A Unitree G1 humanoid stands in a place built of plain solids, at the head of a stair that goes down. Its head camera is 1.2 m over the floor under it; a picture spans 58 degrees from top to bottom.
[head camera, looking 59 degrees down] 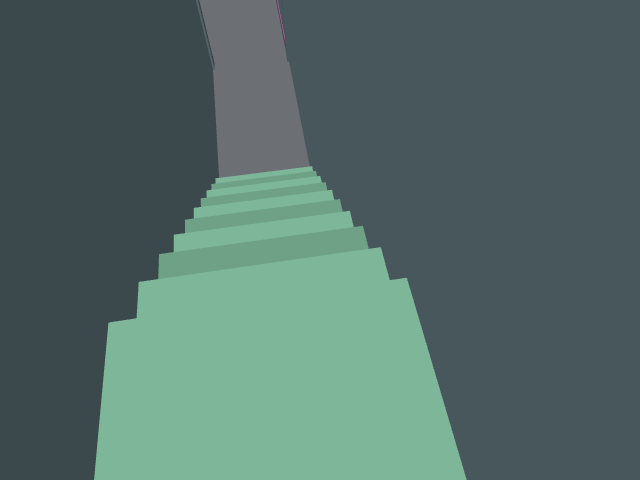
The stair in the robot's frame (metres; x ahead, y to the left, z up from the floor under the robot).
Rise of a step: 0.21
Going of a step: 0.23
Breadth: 0.99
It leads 9 degrees to the left of straight ahead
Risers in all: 10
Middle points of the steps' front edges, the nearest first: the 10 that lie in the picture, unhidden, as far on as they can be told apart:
0.52 0.17 0.00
0.75 0.21 -0.21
0.98 0.25 -0.42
1.21 0.29 -0.63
1.44 0.32 -0.84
1.67 0.36 -1.05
1.90 0.40 -1.26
2.13 0.44 -1.47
2.36 0.48 -1.68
2.58 0.51 -1.89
